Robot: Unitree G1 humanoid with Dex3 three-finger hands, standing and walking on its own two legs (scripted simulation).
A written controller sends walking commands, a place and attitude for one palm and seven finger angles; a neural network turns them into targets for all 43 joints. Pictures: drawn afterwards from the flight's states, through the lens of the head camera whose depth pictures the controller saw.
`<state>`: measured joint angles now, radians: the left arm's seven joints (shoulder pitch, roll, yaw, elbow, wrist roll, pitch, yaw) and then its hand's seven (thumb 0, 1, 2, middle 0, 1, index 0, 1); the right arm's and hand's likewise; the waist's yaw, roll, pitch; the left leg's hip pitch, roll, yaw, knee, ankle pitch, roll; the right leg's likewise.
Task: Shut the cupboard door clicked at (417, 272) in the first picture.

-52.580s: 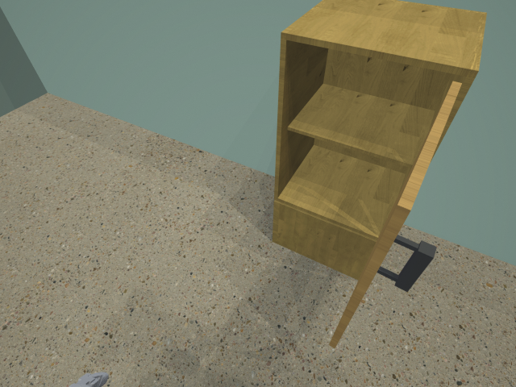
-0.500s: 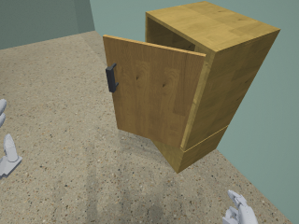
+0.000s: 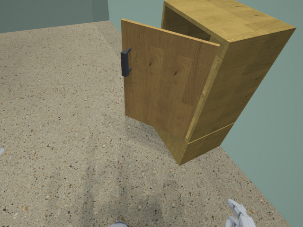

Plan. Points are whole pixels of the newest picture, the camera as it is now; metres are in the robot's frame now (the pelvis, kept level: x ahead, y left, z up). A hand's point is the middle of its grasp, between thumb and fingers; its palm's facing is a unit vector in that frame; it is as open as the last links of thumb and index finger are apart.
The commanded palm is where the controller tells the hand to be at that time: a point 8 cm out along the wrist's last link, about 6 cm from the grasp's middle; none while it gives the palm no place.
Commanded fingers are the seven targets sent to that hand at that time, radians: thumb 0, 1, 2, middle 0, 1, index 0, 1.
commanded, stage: step back with the hand held close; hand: left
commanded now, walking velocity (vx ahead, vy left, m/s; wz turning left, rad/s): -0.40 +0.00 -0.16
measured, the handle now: (127, 62) +0.79 +0.14 +0.00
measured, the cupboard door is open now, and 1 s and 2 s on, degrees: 37 37 37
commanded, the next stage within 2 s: stop stepping back and stand still in 0.26 s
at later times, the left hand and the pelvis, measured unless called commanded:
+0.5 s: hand out of the picture +0.16 +0.31 +0.18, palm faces +0.34 -0.87 -0.35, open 7.4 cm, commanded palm +0.09 +0.34 +0.20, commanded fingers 0.00 0.90 0.90 -0.20 -0.30 -0.20 -0.30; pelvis -0.09 +0.06 +0.01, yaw -7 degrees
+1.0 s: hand out of the picture +0.12 +0.36 +0.17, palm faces +0.34 -0.91 -0.24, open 7.4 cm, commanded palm +0.05 +0.40 +0.20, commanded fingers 0.00 0.90 0.90 -0.20 -0.30 -0.20 -0.30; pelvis -0.14 +0.14 -0.01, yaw -11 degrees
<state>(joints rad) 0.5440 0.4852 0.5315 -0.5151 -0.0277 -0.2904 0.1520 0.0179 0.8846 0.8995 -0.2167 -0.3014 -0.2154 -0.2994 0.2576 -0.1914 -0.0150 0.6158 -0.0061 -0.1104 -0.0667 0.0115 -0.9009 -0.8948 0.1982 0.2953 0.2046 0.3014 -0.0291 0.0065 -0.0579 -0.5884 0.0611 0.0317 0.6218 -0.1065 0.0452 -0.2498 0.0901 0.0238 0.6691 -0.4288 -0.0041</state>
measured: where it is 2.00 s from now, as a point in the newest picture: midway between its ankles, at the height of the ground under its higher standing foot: outside the picture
